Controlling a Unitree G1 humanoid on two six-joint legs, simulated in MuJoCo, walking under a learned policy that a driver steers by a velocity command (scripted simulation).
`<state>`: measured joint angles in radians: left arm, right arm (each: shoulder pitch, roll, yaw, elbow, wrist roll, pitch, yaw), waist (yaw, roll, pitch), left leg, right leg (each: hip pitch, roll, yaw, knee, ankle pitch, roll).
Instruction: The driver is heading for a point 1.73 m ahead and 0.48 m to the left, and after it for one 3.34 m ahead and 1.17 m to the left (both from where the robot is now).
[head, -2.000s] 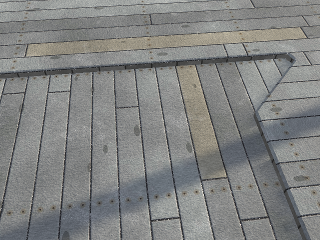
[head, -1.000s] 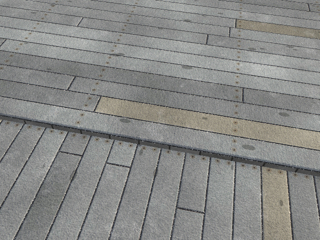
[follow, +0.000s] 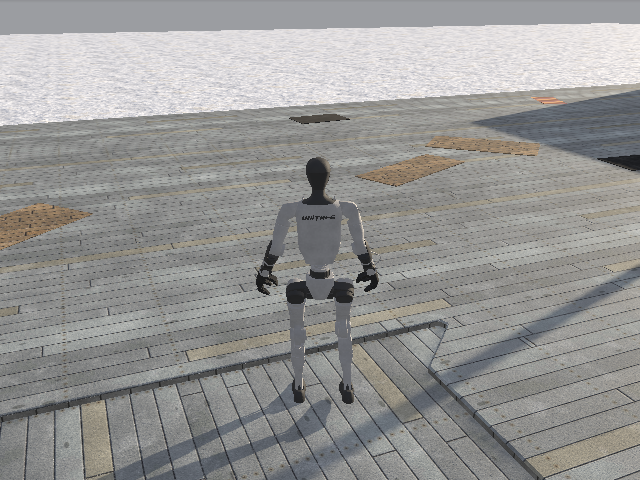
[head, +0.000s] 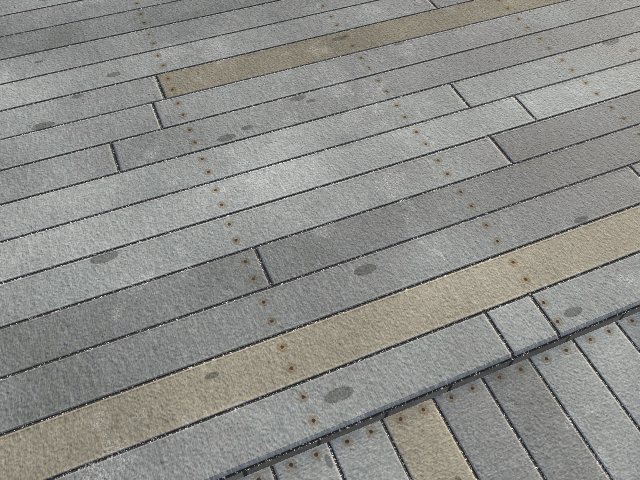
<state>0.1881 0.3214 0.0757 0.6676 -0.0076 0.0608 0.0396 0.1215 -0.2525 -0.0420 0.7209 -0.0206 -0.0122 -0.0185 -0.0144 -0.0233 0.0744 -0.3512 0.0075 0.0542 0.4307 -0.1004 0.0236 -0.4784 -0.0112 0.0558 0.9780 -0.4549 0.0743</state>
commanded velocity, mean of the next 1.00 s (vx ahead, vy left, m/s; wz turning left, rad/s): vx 0.02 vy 0.00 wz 0.24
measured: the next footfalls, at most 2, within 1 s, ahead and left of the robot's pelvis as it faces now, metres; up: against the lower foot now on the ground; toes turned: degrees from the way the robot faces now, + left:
right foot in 0.14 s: +0.06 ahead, -0.14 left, +0.00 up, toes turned +0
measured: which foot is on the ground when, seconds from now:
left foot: down 0.00-1.00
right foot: up 0.00-0.12, down 0.14-0.58, up 0.60-1.00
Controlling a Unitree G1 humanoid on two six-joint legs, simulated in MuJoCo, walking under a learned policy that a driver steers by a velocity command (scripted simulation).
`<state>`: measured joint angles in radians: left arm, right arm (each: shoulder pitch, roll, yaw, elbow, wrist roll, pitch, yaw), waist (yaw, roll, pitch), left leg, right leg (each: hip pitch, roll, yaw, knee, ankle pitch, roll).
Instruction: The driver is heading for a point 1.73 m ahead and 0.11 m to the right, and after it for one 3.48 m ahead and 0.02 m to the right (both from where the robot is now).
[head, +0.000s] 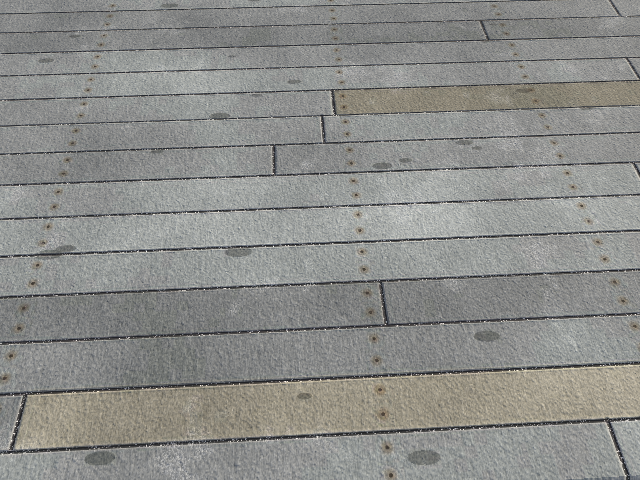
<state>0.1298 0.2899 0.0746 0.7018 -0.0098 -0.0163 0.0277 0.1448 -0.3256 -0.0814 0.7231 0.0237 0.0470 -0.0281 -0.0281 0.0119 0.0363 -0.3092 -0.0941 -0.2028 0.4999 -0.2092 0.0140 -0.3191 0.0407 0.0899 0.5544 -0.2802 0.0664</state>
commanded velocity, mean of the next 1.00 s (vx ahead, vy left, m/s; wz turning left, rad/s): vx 0.00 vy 0.00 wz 0.15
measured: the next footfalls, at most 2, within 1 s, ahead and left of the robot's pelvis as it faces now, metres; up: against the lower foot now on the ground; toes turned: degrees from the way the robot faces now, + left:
right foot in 0.02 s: +0.06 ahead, -0.13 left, +0.00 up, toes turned +6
left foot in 0.44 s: +0.01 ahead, +0.13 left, +0.00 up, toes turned +13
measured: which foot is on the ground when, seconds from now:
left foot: down 0.00-0.02, up 0.04-0.42, down 0.44-0.84, up 0.86-1.00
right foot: up 0.00-0.00, down 0.02-0.44, up 0.46-0.76, down 0.78-1.00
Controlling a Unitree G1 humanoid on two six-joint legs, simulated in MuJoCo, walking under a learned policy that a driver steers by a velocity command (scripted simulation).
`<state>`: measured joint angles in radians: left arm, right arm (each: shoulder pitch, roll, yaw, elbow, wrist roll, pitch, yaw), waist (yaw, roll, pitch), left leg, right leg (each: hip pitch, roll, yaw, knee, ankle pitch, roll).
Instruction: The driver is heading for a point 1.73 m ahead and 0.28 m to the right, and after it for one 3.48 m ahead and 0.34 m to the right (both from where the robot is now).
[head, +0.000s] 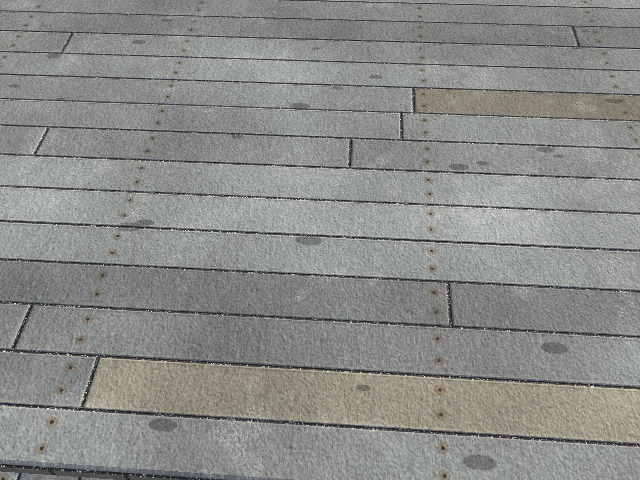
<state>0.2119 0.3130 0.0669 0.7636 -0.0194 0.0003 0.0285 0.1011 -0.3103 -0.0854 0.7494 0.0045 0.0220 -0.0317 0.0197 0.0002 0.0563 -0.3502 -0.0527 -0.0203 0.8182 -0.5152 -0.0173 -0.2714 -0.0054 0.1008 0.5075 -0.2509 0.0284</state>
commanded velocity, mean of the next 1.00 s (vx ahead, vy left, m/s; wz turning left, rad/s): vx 0.40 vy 0.00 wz -0.40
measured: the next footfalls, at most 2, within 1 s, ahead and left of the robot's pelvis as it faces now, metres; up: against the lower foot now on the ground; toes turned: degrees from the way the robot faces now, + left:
left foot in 0.10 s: +0.04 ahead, +0.12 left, +0.00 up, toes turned -5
right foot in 0.60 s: +0.28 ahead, -0.19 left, +0.00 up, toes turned -24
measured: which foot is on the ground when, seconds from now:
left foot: up 0.00-0.08, down 0.10-0.60, up 0.62-1.00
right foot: down 0.00-0.08, up 0.10-0.58, down 0.60-1.00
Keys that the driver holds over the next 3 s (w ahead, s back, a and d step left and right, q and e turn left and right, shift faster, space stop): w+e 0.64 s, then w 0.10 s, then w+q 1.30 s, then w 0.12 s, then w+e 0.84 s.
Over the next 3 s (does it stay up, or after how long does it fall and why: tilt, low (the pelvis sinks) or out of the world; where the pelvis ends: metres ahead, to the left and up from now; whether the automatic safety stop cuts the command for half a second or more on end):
stays up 1.44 -0.20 0.05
